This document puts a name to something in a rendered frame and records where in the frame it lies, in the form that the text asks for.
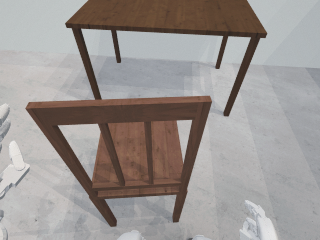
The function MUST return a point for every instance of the right robot hand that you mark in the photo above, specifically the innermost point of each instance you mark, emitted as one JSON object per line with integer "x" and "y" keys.
{"x": 262, "y": 229}

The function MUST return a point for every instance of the left robot hand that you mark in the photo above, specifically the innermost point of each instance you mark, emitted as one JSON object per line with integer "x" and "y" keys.
{"x": 16, "y": 171}

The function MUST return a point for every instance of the chair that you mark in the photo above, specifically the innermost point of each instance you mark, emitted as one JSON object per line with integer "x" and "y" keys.
{"x": 139, "y": 151}

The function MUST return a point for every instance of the table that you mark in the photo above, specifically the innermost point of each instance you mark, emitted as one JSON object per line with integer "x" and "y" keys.
{"x": 227, "y": 18}

